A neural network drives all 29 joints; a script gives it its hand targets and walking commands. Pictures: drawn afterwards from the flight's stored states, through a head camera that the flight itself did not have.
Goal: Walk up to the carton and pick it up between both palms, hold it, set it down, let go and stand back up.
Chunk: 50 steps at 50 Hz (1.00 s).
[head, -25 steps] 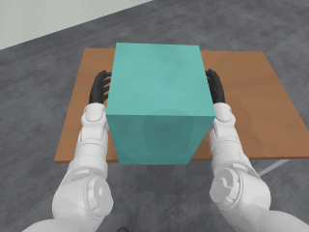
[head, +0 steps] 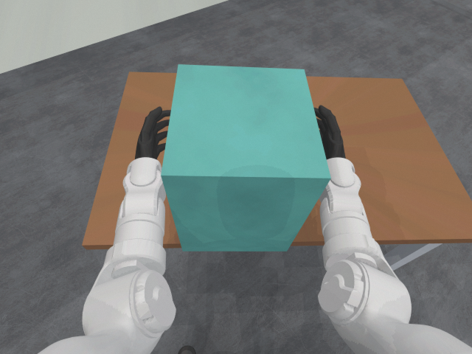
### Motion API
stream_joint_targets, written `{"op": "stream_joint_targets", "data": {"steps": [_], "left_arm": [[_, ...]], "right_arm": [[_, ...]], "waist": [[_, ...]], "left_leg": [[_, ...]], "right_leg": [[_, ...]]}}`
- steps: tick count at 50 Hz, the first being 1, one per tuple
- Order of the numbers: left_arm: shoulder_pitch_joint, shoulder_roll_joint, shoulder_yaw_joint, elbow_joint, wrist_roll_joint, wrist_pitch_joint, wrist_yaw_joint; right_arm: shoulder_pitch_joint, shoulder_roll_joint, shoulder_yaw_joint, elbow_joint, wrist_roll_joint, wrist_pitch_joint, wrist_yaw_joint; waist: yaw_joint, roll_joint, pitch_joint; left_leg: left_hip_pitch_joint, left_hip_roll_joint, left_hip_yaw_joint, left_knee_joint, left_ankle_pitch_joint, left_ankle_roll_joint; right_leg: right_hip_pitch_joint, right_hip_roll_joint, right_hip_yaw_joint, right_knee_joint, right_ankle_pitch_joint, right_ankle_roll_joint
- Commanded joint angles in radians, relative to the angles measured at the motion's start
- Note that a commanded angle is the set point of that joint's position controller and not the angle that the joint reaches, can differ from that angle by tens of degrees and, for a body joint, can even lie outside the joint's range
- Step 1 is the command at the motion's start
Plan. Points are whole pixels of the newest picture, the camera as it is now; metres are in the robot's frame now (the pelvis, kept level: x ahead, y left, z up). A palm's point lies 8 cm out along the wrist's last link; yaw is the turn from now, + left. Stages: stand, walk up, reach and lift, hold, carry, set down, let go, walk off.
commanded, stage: set down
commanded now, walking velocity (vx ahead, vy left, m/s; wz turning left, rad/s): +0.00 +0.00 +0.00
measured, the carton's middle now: (238, 167) +0.42 +0.02 +0.02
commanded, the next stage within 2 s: none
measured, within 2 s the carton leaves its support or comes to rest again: neither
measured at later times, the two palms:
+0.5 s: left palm (139, 151) +0.42 +0.20 +0.05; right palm (329, 137) +0.46 -0.14 +0.08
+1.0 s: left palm (128, 122) +0.43 +0.21 +0.12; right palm (377, 110) +0.46 -0.20 +0.15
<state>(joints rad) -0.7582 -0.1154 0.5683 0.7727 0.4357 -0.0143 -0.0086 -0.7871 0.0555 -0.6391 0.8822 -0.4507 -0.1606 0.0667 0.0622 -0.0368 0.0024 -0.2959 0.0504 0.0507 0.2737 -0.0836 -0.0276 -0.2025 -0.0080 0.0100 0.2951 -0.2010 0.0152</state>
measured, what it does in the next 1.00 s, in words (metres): stands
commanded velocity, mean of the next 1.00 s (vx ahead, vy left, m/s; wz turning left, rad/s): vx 0.00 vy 0.00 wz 0.00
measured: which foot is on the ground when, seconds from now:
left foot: down 0.00-1.00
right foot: down 0.00-1.00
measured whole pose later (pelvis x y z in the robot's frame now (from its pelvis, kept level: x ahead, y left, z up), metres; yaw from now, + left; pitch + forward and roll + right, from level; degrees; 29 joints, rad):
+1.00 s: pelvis -0.03 -0.01 -0.02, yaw -1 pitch +21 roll -2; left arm -1.04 0.29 0.02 1.05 -0.26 0.07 0.09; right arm -1.13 -0.45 0.20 1.16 0.52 0.00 0.01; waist 0.09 0.01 -0.23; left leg -0.73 0.11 0.02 0.44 -0.08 -0.04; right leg -0.62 0.05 0.00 0.44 -0.18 0.00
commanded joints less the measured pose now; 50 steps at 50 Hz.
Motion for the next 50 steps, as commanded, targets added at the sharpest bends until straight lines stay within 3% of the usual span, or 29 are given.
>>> {"op": "stream_joint_targets", "data": {"steps": [1, 5, 7, 10, 14, 19, 25, 26, 30, 33, 35, 37, 40, 44, 46, 47, 50], "left_arm": [[-0.389, -0.297, -0.195, 0.044, 0.016, 0.001, -0.034], [-0.384, 0.009, -0.144, 0.022, -0.034, -0.018, 0.049], [-0.429, 0.118, -0.221, 0.037, -0.133, -0.036, 0.113], [-0.503, 0.177, -0.312, 0.126, -0.269, -0.048, 0.166], [-0.592, 0.269, -0.398, 0.243, -0.406, -0.092, 0.200], [-0.594, 0.369, -0.471, 0.358, -0.539, -0.156, 0.195], [-0.604, 0.424, -0.491, 0.408, -0.587, -0.205, 0.148], [-0.613, 0.430, -0.501, 0.406, -0.596, -0.207, 0.138], [-0.668, 0.435, -0.552, 0.290, -0.661, -0.208, 0.123], [-0.686, 0.455, -0.579, 0.144, -0.700, -0.159, 0.117], [-0.683, 0.470, -0.586, 0.119, -0.713, -0.110, 0.106], [-0.665, 0.481, -0.587, 0.135, -0.718, -0.057, 0.094], [-0.652, 0.510, -0.568, 0.166, -0.710, 0.004, 0.081], [-0.689, 0.575, -0.525, 0.118, -0.695, 0.039, 0.089], [-0.714, 0.606, -0.508, 0.165, -0.690, 0.053, 0.093], [-0.736, 0.625, -0.497, 0.138, -0.687, 0.057, 0.098], [-0.772, 0.636, -0.498, 0.134, -0.687, 0.094, 0.109]], "right_arm": [[-0.413, 0.326, 0.233, 0.013, -0.007, -0.031, 0.065], [-0.389, 0.008, 0.206, 0.028, 0.073, -0.029, 0.002], [-0.434, -0.121, 0.291, 0.068, 0.199, -0.029, -0.045], [-0.514, -0.182, 0.419, 0.148, 0.365, -0.011, -0.088], [-0.609, -0.274, 0.561, 0.218, 0.543, 0.004, -0.118], [-0.639, -0.420, 0.696, 0.274, 0.728, -0.021, -0.141], [-0.638, -0.537, 0.746, 0.394, 0.825, -0.062, -0.131], [-0.642, -0.555, 0.743, 0.408, 0.829, -0.069, -0.126], [-0.688, -0.610, 0.760, 0.352, 0.875, -0.088, -0.096], [-0.709, -0.663, 0.757, 0.268, 0.909, -0.070, -0.072], [-0.722, -0.669, 0.758, 0.244, 0.918, -0.040, -0.060], [-0.729, -0.677, 0.776, 0.248, 0.930, 0.000, -0.051], [-0.747, -0.670, 0.802, 0.239, 0.956, 0.051, -0.044], [-0.797, -0.651, 0.815, 0.124, 0.970, 0.094, -0.049], [-0.826, -0.631, 0.815, 0.127, 0.965, 0.124, -0.054], [-0.840, -0.634, 0.815, 0.113, 0.970, 0.136, -0.055], [-0.861, -0.636, 0.809, 0.148, 0.968, 0.187, -0.066]], "waist": [[-0.007, 0.000, -0.438], [0.005, -0.010, -0.488], [0.009, 0.012, -0.524], [0.020, 0.029, -0.574], [0.050, 0.046, -0.761], [0.063, 0.054, -0.954], [0.046, 0.073, -0.919], [0.030, 0.074, -0.913], [0.000, 0.086, -1.001], [-0.023, 0.097, -1.085], [-0.028, 0.076, -1.057], [-0.027, 0.034, -0.995], [0.003, -0.018, -0.939], [0.045, -0.057, -0.993], [0.061, -0.091, -0.948], [0.074, -0.088, -0.955], [0.068, -0.075, -0.941]], "left_leg": [[0.380, -0.042, 0.110, 0.069, 0.343, 0.010], [0.366, -0.038, 0.114, 0.088, 0.356, 0.008], [0.318, -0.035, 0.108, 0.110, 0.360, -0.001], [0.211, -0.035, 0.092, 0.134, 0.277, -0.006], [0.162, -0.027, 0.073, 0.194, 0.274, -0.020], [0.209, -0.013, 0.042, 0.296, 0.423, -0.047], [0.216, -0.008, 0.028, 0.344, 0.517, -0.080], [0.211, -0.009, 0.029, 0.343, 0.504, -0.082], [0.250, -0.008, 0.009, 0.350, 0.533, -0.094], [0.295, -0.008, -0.007, 0.358, 0.568, -0.099], [0.281, -0.010, -0.015, 0.345, 0.516, -0.087], [0.246, -0.013, -0.019, 0.310, 0.432, -0.061], [0.156, -0.020, -0.019, 0.260, 0.319, -0.022], [0.048, -0.030, -0.006, 0.224, 0.249, 0.006], [-0.026, -0.032, 0.001, 0.199, 0.163, 0.026], [-0.046, -0.034, 0.010, 0.189, 0.144, 0.029], [-0.052, -0.032, 0.007, 0.174, 0.124, 0.033]], "right_leg": [[-0.033, 0.043, -0.113, -0.036, 0.231, 0.055], [-0.058, 0.052, -0.097, -0.035, 0.232, 0.057], [-0.083, 0.063, -0.078, -0.027, 0.247, 0.048], [-0.102, 0.070, -0.055, -0.005, 0.230, 0.031], [-0.148, 0.073, -0.045, 0.043, 0.269, 0.020], [-0.227, 0.088, -0.057, 0.097, 0.363, 0.022], [-0.306, 0.098, -0.079, 0.125, 0.406, 0.022], [-0.317, 0.097, -0.082, 0.126, 0.403, 0.024], [-0.367, 0.102, -0.099, 0.135, 0.419, 0.025], [-0.368, 0.112, -0.111, 0.135, 0.459, 0.028], [-0.376, 0.109, -0.114, 0.125, 0.432, 0.037], [-0.351, 0.100, -0.113, 0.117, 0.406, 0.051], [-0.286, 0.084, -0.092, 0.111, 0.391, 0.073], [-0.140, 0.072, -0.066, 0.132, 0.432, 0.098], [-0.098, 0.061, -0.055, 0.141, 0.405, 0.109], [-0.072, 0.057, -0.047, 0.140, 0.402, 0.109], [-0.043, 0.051, -0.031, 0.140, 0.407, 0.102]]}}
